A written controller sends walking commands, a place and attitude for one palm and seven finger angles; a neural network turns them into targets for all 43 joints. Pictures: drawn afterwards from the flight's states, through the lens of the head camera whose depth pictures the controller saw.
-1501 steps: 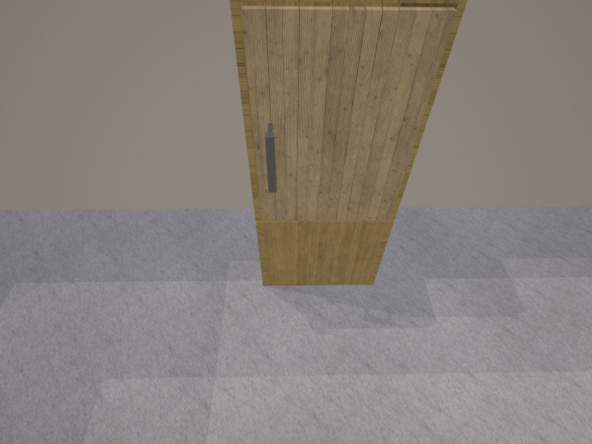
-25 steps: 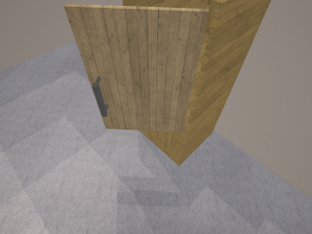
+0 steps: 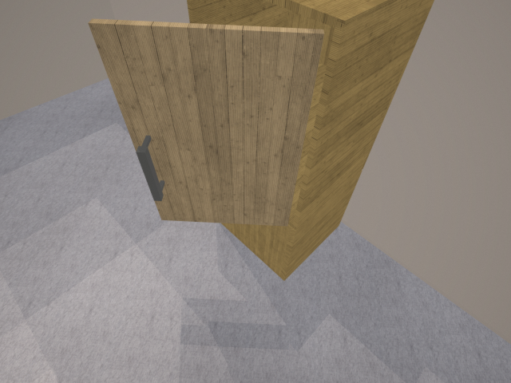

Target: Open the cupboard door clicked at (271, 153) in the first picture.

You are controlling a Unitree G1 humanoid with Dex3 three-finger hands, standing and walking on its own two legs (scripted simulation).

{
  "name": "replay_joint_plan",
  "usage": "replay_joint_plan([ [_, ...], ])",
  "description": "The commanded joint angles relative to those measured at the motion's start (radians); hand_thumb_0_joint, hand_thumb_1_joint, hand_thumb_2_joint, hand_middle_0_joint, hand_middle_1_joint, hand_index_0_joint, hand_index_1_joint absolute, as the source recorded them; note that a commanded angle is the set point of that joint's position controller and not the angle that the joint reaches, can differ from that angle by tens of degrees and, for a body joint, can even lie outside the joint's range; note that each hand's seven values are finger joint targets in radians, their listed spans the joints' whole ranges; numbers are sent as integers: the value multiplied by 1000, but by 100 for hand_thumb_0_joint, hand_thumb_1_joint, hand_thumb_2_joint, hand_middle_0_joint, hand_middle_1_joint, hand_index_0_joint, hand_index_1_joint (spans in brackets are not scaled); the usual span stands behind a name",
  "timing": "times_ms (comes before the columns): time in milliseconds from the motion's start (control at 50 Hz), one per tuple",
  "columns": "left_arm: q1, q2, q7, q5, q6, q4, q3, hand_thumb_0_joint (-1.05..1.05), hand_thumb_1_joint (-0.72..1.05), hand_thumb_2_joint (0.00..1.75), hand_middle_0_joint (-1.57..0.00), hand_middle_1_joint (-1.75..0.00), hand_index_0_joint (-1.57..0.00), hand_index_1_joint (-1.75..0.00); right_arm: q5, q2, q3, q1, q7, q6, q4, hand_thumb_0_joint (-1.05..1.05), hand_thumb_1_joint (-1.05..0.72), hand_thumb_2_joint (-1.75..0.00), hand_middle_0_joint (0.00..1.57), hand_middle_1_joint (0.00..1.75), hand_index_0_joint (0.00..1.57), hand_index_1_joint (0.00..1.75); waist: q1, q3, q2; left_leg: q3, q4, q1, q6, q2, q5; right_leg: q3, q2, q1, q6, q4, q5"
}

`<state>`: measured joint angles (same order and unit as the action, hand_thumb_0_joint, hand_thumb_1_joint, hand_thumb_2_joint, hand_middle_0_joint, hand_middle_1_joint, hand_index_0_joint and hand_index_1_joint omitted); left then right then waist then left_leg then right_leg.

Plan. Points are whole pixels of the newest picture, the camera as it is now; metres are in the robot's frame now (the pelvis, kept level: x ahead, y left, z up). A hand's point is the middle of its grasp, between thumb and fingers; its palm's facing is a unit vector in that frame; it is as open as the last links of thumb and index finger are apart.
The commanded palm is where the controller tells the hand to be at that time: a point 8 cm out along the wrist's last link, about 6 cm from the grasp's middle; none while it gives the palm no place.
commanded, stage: come to a stop and stand still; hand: left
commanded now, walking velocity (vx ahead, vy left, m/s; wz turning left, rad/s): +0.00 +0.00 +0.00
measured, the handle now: (153, 169) +0.59 +0.28 -0.08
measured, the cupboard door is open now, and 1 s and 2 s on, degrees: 43 43 43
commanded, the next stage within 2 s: look again from close up in 0.52 s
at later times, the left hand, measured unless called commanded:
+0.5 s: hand out of the picture +0.02 +0.17 -0.18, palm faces +0.04 -0.98 -0.17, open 7.4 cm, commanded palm none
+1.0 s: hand out of the picture +0.03 +0.23 -0.18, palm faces -0.02 -0.97 -0.24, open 7.4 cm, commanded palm none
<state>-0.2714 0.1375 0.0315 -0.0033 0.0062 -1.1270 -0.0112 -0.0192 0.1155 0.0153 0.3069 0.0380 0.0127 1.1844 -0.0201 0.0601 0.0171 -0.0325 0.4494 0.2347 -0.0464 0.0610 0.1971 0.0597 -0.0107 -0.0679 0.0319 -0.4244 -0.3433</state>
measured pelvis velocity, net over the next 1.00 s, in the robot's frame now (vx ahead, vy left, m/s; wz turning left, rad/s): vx -0.01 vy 0.04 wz -0.03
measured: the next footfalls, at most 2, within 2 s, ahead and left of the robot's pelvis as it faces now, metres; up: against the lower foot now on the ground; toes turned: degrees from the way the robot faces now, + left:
none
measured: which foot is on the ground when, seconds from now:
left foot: down 0.00-1.00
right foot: down 0.00-1.00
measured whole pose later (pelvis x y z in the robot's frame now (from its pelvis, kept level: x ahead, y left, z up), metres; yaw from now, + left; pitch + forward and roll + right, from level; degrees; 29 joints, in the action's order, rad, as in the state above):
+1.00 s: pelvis -0.01 +0.04 -0.01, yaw -2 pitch -2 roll +0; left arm -0.27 0.19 0.04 -0.02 0.01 -1.01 0.00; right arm -0.02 0.18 0.01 0.26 0.02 0.01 1.03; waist -0.01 0.03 -0.01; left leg -0.07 0.58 0.29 0.02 0.03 0.26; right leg 0.02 0.04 -0.14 -0.02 -0.56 -0.39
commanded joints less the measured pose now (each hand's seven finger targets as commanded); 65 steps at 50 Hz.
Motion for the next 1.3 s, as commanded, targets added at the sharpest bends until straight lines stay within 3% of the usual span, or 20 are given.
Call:
replay_joint_plan([
  [0, -76, 96, 10, 2, -16, 22, -19, 0, 90, 90, -20, -30, -20, -30, 5, 108, 15, 45, 8, -20, -31, 0, -90, -90, 20, 30, 20, 30, 14, -5, -12, 29, -17, -78, 39, 50, -225, -76, 124, -77, 6, 82, 329],
  [180, -91, 90, 12, -2, -16, 16, -17, 0, 90, 90, -20, -30, -20, -30, 6, 107, 15, 11, 12, -20, -38, 0, -90, -90, 20, 30, 20, 30, 15, 20, 6, 23, -11, -93, 40, 48, -256, -70, 127, -78, -5, 84, 409],
  [280, -93, 99, 13, -3, -20, 18, -17, 0, 90, 90, -20, -30, -20, -30, 6, 124, 14, 0, 13, -22, -46, 0, -90, -90, 20, 30, 20, 30, 12, -12, 7, 19, -1, -116, 40, 48, -312, -61, 131, -49, -9, 77, 483],
  [480, -87, 113, 12, -4, -18, 21, -16, 0, 90, 90, -20, -30, -20, -30, 6, 141, 13, -21, 14, -24, -55, 0, -90, -90, 20, 30, 20, 30, 15, -13, -12, 19, -7, -129, 40, 48, -342, -61, 130, -34, -11, 83, 488],
  [580, -87, 113, 12, -3, -18, 21, -13, 0, 90, 90, -20, -30, -20, -30, 6, 139, 13, -24, 13, -23, -56, 0, -90, -90, 20, 30, 20, 30, 18, 5, 9, 25, -21, -125, 43, 47, -306, -61, 129, -42, -13, 97, 447],
  [600, -162, 125, 54, -27, -60, 21, -7, 0, 90, 90, -20, -30, -20, -30, 15, 167, 14, -116, -6, -40, -146, 0, -90, -90, 20, 30, 20, 30, 44, 29, -62, -37, 225, -78, 37, 31, -363, -165, 163, -169, -65, 87, 864],
  [620, -105, 179, 48, -29, -67, 74, -24, 0, 90, 90, -20, -30, -20, -30, 8, 103, 8, -45, -17, -37, -175, 0, -90, -90, 20, 30, 20, 30, -14, -13, -19, -11, 203, 41, 58, 6, -62, -138, 200, -43, -12, 2, 956],
  [640, -77, 172, 43, -22, -68, 89, -17, 0, 90, 90, -20, -30, -20, -30, 9, 111, 8, -4, -16, -36, -177, 0, -90, -90, 20, 30, 20, 30, -25, -61, 2, -13, 152, 37, 68, 3, -14, -120, 181, -26, 18, -51, 895],
  [660, -78, 164, 40, -23, -71, 108, -21, 0, 90, 90, -20, -30, -20, -30, 1, 115, 9, 23, -18, -44, -185, 0, -90, -90, 20, 30, 20, 30, -17, -120, -12, -24, 120, 1, 71, -6, -151, -85, 160, 25, 17, -124, 966],
  [680, -102, 163, 38, -16, -70, 113, -20, 0, 90, 90, -20, -30, -20, -30, 3, 142, 12, 36, -16, -48, -185, 0, -90, -90, 20, 30, 20, 30, -12, -173, -12, -8, 139, -58, 87, 12, -316, -75, 134, 14, 9, -167, 905],
  [700, -113, 152, 37, -11, -65, 118, -20, 0, 90, 90, -20, -30, -20, -30, 5, 159, 17, 37, -12, -48, -193, 0, -90, -90, 20, 30, 20, 30, -3, -177, -5, 3, 159, -88, 97, 34, -427, -66, 119, -22, 3, -166, 808],
  [760, -104, 128, 34, -13, -40, 131, -15, 0, 90, 90, -20, -30, -20, -30, 6, 164, 13, 4, -7, -39, -209, 0, -90, -90, 20, 30, 20, 30, 13, -73, -50, 28, 137, -54, 100, 60, -440, -63, 90, -107, 1, -107, 451],
  [780, -102, 134, 33, -12, -32, 136, -12, 0, 90, 90, -20, -30, -20, -30, 7, 164, 10, -8, -8, -34, -214, 0, -90, -90, 20, 30, 20, 30, 17, -28, -25, 36, 119, -20, 98, 57, -352, -67, 85, -126, 1, -82, 355],
  [840, -78, 139, 25, -11, -19, 146, -7, 0, 90, 90, -20, -30, -20, -30, 6, 166, 9, -32, -14, -27, -217, 0, -90, -90, 20, 30, 20, 30, 17, 14, 27, 45, 63, 11, 92, 44, -148, -78, 82, -169, 2, -40, 163],
  [900, -63, 153, 17, -11, -10, 153, -6, 0, 90, 90, -20, -30, -20, -30, 2, 175, 8, -43, -19, -26, -212, 0, -90, -90, 20, 30, 20, 30, 23, 53, -40, 68, -15, 45, 96, 44, 29, -83, 72, -202, 0, -15, -28],
  [940, -60, 160, 12, -13, -6, 150, -5, 0, 90, 90, -20, -30, -20, -30, 1, 182, 10, -44, -22, -23, -214, 0, -90, -90, 20, 30, 20, 30, 23, 75, -31, 87, -67, 76, 95, 44, 168, -88, 67, -224, 2, 0, -114],
  [1040, -79, 169, 5, -15, -9, 146, -4, 0, 90, 90, -20, -30, -20, -30, 0, 196, 14, -37, -24, -25, -209, 0, -90, -90, 20, 30, 20, 30, 28, 30, -30, 100, -110, 67, 95, 46, 233, -92, 74, -215, 1, 9, -105],
  [1200, -88, 181, 1, -13, -24, 111, 0, 0, 90, 90, -20, -30, -20, -30, 9, 205, 12, -33, -20, -43, -174, 0, -90, -90, 20, 30, 20, 30, 26, -25, -13, 69, -69, -19, 94, 52, 14, -106, 95, -193, -3, 27, 50],
  [1240, -109, 160, 0, -15, -21, 96, 3, 0, 90, 90, -20, -30, -20, -30, 7, 178, 6, -14, -24, -38, -159, 0, -90, -90, 20, 30, 20, 30, 27, -30, -13, 43, -48, -23, 87, 38, 78, -113, 103, -196, 0, 33, -38],
  [1280, -117, 167, -3, -20, -18, 90, -3, 0, 90, 90, -20, -30, -20, -30, 5, 171, 6, -12, -28, -31, -157, 0, -90, -90, 20, 30, 20, 30, 29, 18, 8, 28, -23, 23, 85, 16, 169, -137, 110, -215, 15, 49, -144],
])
